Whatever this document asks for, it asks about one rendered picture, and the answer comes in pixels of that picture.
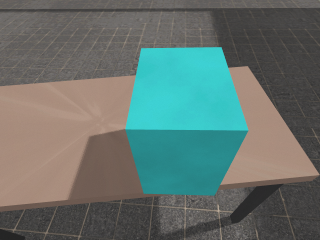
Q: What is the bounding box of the carton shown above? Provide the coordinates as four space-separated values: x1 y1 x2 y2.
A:
125 47 249 196

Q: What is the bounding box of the table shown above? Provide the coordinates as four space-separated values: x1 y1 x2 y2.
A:
0 66 320 240

